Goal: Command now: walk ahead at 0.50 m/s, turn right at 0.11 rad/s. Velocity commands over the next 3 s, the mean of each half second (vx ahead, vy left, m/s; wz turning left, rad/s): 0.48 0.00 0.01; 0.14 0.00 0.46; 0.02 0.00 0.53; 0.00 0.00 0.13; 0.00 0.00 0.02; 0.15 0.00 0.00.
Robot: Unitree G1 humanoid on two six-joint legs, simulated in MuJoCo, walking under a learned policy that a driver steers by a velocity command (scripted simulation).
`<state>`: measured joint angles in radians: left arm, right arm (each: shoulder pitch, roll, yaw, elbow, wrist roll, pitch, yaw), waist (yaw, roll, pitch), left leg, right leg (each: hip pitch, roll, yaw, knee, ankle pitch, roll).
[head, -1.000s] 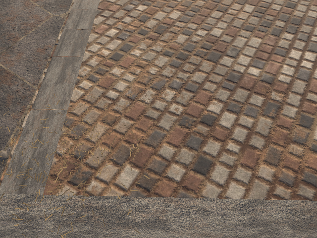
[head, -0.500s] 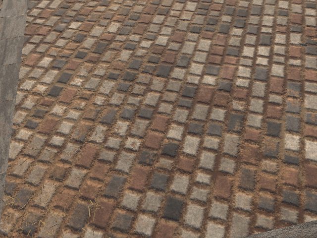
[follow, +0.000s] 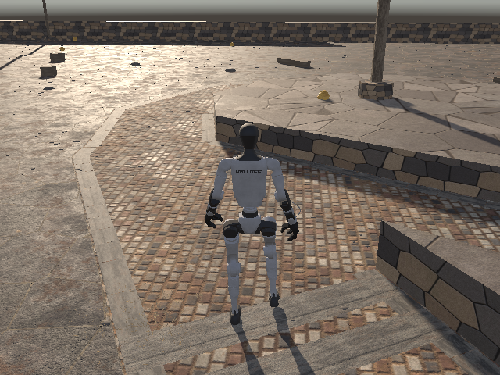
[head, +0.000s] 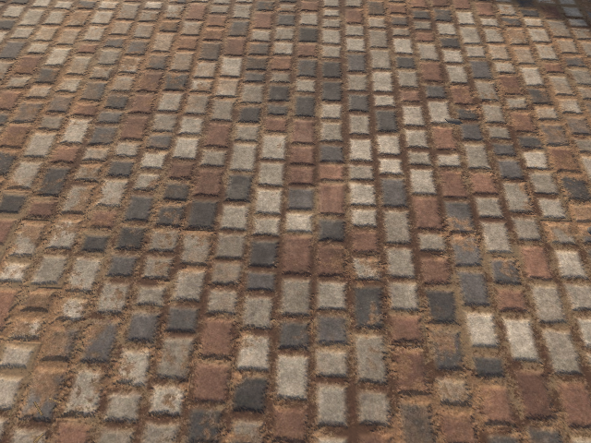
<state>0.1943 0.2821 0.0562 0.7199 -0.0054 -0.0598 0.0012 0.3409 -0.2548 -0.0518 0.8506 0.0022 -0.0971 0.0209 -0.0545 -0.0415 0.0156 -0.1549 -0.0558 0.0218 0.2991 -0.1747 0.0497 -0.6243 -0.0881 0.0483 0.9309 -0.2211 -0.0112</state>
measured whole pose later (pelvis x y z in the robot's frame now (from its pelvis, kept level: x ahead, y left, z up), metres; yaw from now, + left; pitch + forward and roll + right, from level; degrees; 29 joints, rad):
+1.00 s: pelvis +0.41 -0.03 -0.01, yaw +18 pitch +3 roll -1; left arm 0.10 0.29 0.05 0.74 0.01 0.00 0.04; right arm 0.18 -0.30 -0.08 0.63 0.00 0.02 -0.02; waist -0.03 0.00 0.05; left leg -0.43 -0.10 -0.11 0.46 -0.08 0.06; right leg -0.54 0.00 0.11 0.88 -0.37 0.07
